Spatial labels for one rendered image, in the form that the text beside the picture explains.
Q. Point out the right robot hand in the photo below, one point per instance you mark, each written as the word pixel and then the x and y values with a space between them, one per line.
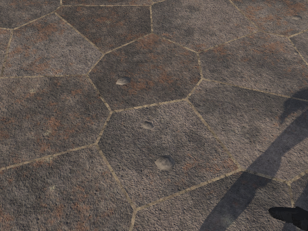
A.
pixel 297 216

